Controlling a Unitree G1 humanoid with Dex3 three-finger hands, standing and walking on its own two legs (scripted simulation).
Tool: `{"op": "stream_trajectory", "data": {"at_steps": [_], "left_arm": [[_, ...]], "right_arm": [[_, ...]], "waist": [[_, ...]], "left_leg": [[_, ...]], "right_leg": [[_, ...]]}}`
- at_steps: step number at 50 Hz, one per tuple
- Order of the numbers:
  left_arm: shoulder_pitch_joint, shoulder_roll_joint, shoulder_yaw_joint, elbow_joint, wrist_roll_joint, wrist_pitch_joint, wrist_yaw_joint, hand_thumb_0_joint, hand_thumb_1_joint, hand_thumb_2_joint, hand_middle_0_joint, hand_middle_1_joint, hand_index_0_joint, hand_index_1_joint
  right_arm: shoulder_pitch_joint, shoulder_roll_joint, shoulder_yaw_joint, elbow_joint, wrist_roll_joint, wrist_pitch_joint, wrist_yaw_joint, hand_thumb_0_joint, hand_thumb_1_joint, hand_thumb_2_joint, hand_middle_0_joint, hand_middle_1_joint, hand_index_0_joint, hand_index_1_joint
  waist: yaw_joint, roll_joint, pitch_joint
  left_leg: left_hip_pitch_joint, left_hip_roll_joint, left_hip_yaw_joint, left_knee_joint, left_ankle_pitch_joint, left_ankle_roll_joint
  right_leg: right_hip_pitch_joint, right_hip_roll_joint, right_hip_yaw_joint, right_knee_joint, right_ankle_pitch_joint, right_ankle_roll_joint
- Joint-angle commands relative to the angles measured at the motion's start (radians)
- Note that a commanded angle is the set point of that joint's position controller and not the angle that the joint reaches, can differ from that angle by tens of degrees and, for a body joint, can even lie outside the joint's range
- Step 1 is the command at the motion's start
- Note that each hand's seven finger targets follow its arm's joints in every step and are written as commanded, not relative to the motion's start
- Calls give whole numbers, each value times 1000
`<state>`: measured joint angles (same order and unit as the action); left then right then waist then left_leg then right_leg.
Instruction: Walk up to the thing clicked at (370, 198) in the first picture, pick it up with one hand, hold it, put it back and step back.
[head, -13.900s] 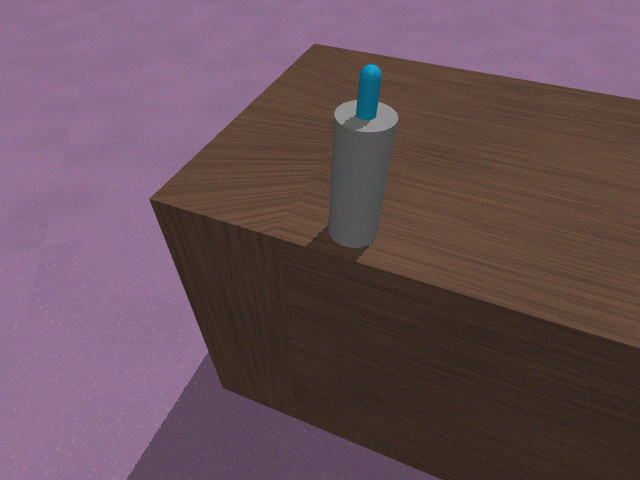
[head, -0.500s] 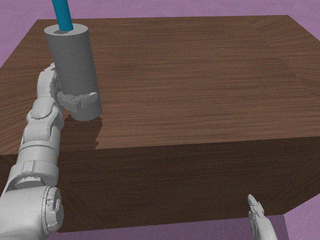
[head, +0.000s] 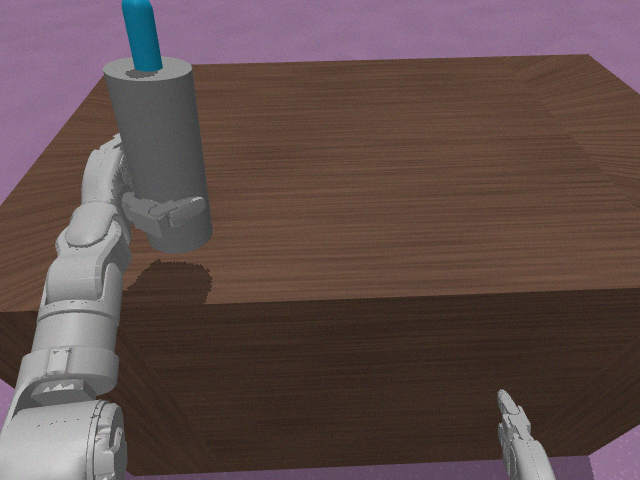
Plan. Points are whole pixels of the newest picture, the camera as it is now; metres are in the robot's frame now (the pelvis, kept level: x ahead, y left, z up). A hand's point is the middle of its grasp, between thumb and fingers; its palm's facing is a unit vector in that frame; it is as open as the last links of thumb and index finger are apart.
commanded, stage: lift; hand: left
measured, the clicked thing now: (162, 137) +0.45 +0.15 +0.25
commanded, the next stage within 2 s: hold in 1.02 s
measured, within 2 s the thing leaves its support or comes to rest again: neither
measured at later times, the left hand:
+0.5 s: hand (106, 170) +0.36 +0.17 +0.27, palm faces +0.04 -1.00 -0.07, open 11.4 cm
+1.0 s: hand (74, 157) +0.33 +0.17 +0.30, palm faces +0.05 -1.00 -0.08, open 11.4 cm
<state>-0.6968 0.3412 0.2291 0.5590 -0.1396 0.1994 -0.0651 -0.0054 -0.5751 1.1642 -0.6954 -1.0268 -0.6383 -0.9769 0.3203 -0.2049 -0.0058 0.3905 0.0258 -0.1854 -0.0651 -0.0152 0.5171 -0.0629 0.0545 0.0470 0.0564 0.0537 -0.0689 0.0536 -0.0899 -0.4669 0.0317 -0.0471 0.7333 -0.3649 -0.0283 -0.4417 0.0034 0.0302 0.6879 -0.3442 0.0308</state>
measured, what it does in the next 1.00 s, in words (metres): stands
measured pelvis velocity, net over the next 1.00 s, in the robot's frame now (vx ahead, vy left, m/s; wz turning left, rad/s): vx -0.01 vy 0.00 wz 0.03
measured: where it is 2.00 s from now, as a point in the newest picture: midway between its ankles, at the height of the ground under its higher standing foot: outside the picture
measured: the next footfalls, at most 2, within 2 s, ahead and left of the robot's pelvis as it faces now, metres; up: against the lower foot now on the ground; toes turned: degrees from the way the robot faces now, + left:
none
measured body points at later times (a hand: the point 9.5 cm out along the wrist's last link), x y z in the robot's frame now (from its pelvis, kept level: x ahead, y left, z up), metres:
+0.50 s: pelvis -0.01 +0.00 +0.01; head -0.04 -0.03 +0.46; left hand +0.35 +0.22 +0.28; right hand +0.17 -0.24 -0.06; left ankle +0.00 +0.13 -0.72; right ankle +0.00 -0.14 -0.72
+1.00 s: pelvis -0.01 +0.00 +0.01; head -0.05 -0.03 +0.45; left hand +0.32 +0.23 +0.31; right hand +0.17 -0.24 -0.06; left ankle +0.00 +0.13 -0.72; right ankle +0.00 -0.14 -0.72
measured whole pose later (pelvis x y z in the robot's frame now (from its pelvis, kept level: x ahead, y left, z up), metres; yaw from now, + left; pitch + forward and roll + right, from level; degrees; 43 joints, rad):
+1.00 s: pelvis -0.01 +0.00 +0.01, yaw +1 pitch +0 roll +0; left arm -0.61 0.39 0.28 -0.09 -0.27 0.85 -0.11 -0.01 -0.56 1.15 -0.67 -1.05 -0.62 -1.01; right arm 0.24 -0.23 -0.05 0.69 0.06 -0.37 -0.10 -0.02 0.53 -0.06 0.06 0.05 0.06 0.05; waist 0.02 0.09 -0.10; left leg -0.34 0.00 -0.05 0.66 -0.32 -0.02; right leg -0.32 -0.03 0.02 0.65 -0.32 0.04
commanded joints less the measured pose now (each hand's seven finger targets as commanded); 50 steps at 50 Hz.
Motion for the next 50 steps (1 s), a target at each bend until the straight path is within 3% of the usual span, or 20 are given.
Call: {"op": "stream_trajectory", "data": {"at_steps": [1, 4, 6, 8, 11, 12, 16, 17, 21, 22, 25, 27, 30, 34, 37, 38, 40, 42, 44, 50], "left_arm": [[-716, 308, 119, -516, -60, -89, 16, 0, 10, 1416, -1264, -1489, -1275, -1509], [-682, 310, 134, -587, -68, -34, 10, 0, 48, 1419, -1275, -1494, -1286, -1514], [-636, 283, 122, -614, -73, 7, 4, 0, 47, 1415, -1268, -1487, -1280, -1506], [-616, 276, 124, -662, -80, 48, -4, 0, 71, 1435, -1256, -1490, -1266, -1511], [-629, 250, 103, -723, -88, 117, -11, 0, 76, 1444, -1256, -1496, -1266, -1517], [-605, 259, 117, -718, -92, 141, -13, 0, 71, 1433, -1252, -1488, -1262, -1508], [-595, 261, 116, -760, -100, 224, -30, 0, 123, 1434, -1253, -1479, -1261, -1500], [-592, 270, 132, -766, -107, 245, -32, 0, 120, 1431, -1239, -1467, -1246, -1490], [-601, 261, 129, -824, -120, 316, -32, 0, 108, 1411, -1234, -1456, -1240, -1478], [-595, 273, 137, -821, -120, 329, -33, 0, 97, 1421, -1252, -1472, -1257, -1496], [-587, 275, 151, -847, -130, 365, -31, 0, 92, 1402, -1240, -1458, -1247, -1480], [-581, 290, 168, -861, -131, 385, -29, 0, 97, 1402, -1232, -1449, -1236, -1474], [-593, 282, 164, -895, -134, 404, -23, 0, 98, 1401, -1251, -1465, -1257, -1487], [-583, 309, 188, -913, -136, 433, -19, 0, 63, 1391, -1233, -1454, -1238, -1478], [-590, 308, 189, -945, -137, 448, -17, 0, 38, 1370, -1240, -1450, -1245, -1474], [-572, 316, 202, -932, -142, 456, -20, 0, 38, 1370, -1240, -1450, -1244, -1475], [-574, 316, 201, -937, -148, 466, -26, 0, 56, 1372, -1227, -1447, -1232, -1471], [-587, 312, 191, -950, -146, 476, -30, 0, 30, 1364, -1216, -1439, -1221, -1463], [-564, 326, 209, -936, -151, 492, -29, 0, 15, 1353, -1217, -1436, -1225, -1459], [-574, 329, 216, -954, -158, 526, -35, 0, 5, 1348, -1204, -1430, -1211, -1453]], "right_arm": [[-73, -111, -60, -152, 5, -77, -16, 0, 539, -59, 48, 50, 48, 50], [-89, -121, -71, -144, 5, -94, -21, 0, 543, -57, 48, 50, 48, 50], [-84, -77, -38, -88, 6, -96, -21, 0, 545, -57, 49, 50, 49, 50], [-119, -103, -61, -92, 8, -104, -25, 0, 548, -57, 49, 50, 49, 50], [-126, -87, -37, -61, 7, -114, -27, 0, 552, -56, 49, 50, 49, 50], [-128, -100, -59, -23, 10, -113, -30, 0, 554, -55, 49, 50, 49, 50], [-128, -96, -52, 8, 10, -125, -33, 0, 558, -54, 49, 50, 49, 50], [-121, -126, -77, -1, 11, -130, -39, 0, 557, -55, 49, 50, 49, 50], [-147, -107, -56, 26, 17, -157, -33, 0, 554, -55, 49, 50, 49, 50], [-154, -121, -73, 23, 18, -163, -37, 0, 549, -57, 49, 50, 49, 50], [-164, -106, -61, 57, 20, -175, -35, 0, 551, -56, 49, 50, 49, 50], [-167, -126, -83, 71, 22, -183, -38, 0, 547, -58, 49, 51, 49, 51], [-206, -105, -59, 59, 23, -201, -34, 0, 549, -56, 49, 51, 49, 51], [-194, -148, -104, 93, 23, -209, -41, 0, 546, -57, 49, 51, 49, 51], [-231, -116, -73, 88, 25, -224, -39, 0, 539, -58, 49, 51, 49, 51], [-221, -139, -97, 91, 27, -225, -42, 0, 537, -59, 49, 51, 49, 51], [-197, -134, -91, 121, 28, -231, -42, 0, 535, -60, 49, 51, 49, 51], [-214, -96, -53, 116, 31, -239, -38, 0, 537, -60, 49, 51, 49, 51], [-215, -149, -105, 115, 33, -243, -45, 0, 536, -60, 49, 51, 49, 51], [-206, -130, -83, 140, 37, -257, -38, 0, 529, -62, 49, 51, 49, 51]], "waist": [[17, 50, -471], [30, 34, -447], [44, 38, -406], [44, 20, -385], [41, 35, -374], [42, 39, -348], [47, 40, -329], [31, 11, -335], [51, 35, -310], [46, 13, -312], [64, 12, -284], [59, -3, -307], [80, 14, -312], [67, 0, -319], [91, 19, -316], [78, 4, -322], [73, 2, -304], [88, 25, -302], [76, -8, -300], [86, 20, -317]], "left_leg": [[271, -30, 45, -73, 389, 28], [276, -32, 42, -93, 352, 26], [258, -40, 50, -99, 348, 31], [266, -40, 46, -114, 326, 32], [300, -37, 39, -132, 312, 31], [299, -38, 38, -137, 305, 30], [304, -46, 40, -153, 267, 32], [319, -46, 38, -156, 260, 36], [324, -48, 36, -165, 250, 33], [321, -52, 39, -163, 248, 38], [292, -61, 44, -163, 228, 41], [309, -61, 41, -168, 216, 41], [302, -57, 35, -168, 238, 38], [318, -57, 36, -157, 262, 40], [302, -60, 33, -162, 250, 36], [312, -60, 33, -162, 239, 38], [307, -59, 33, -162, 229, 40], [300, -61, 35, -161, 232, 38], [299, -60, 34, -159, 232, 41], [311, -56, 27, -157, 248, 35]], "right_leg": [[178, 10, -72, -67, 395, -19], [181, 12, -77, -86, 351, -19], [188, 6, -75, -94, 354, -16], [180, 8, -79, -102, 324, -17], [171, 9, -87, -111, 298, -19], [151, 9, -88, -114, 287, -20], [145, 9, -90, -136, 251, -21], [141, 8, -90, -141, 248, -17], [132, 7, -95, -142, 226, -20], [136, 4, -92, -147, 228, -16], [136, -4, -85, -156, 214, -12], [133, -4, -84, -156, 200, -12], [150, -2, -92, -148, 208, -17], [140, -3, -88, -142, 235, -12], [148, -2, -91, -144, 214, -15], [142, -1, -88, -149, 207, -12], [134, -2, -87, -146, 200, -11], [132, -4, -88, -144, 198, -14], [129, -1, -88, -146, 202, -11], [122, 0, -92, -132, 205, -17]]}}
